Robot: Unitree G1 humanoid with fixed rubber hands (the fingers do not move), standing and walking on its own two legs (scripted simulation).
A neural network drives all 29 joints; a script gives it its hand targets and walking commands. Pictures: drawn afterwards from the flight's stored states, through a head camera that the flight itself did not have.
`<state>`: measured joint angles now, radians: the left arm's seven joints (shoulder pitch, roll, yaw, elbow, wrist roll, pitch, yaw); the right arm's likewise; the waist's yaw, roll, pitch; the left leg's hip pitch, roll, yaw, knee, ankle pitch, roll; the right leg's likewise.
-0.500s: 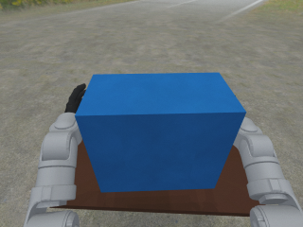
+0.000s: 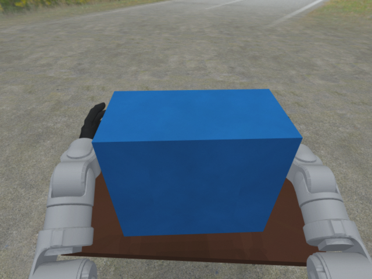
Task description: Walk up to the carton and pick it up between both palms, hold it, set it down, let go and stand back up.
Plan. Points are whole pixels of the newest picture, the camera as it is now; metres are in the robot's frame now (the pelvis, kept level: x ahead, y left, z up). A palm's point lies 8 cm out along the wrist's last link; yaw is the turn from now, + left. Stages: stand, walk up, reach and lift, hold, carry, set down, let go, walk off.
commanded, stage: hold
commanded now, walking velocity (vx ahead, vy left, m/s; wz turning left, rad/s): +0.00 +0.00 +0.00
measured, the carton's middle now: (193, 165) +0.34 -0.01 +0.14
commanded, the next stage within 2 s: set down in 0.76 s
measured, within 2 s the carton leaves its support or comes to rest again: neither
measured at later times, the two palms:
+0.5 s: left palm (91, 141) +0.36 +0.19 +0.20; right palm (288, 146) +0.36 -0.21 +0.17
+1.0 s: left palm (90, 138) +0.36 +0.20 +0.21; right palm (287, 143) +0.36 -0.21 +0.18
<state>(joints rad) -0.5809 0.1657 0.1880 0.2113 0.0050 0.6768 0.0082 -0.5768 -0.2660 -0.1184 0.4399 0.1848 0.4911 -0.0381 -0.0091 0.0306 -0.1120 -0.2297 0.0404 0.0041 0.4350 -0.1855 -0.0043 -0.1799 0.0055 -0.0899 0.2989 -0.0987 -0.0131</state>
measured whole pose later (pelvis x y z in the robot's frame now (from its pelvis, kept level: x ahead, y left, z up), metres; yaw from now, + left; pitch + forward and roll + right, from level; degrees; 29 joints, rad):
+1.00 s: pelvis +0.00 +0.00 +0.00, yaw +0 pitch -2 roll -2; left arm -0.58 0.16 0.20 0.21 0.04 0.62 -0.02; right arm -0.58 -0.27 -0.12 0.44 0.18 0.43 -0.04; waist -0.01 0.03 -0.10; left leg -0.22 0.04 0.00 0.43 -0.19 0.00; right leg -0.16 0.01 -0.09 0.29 -0.10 -0.01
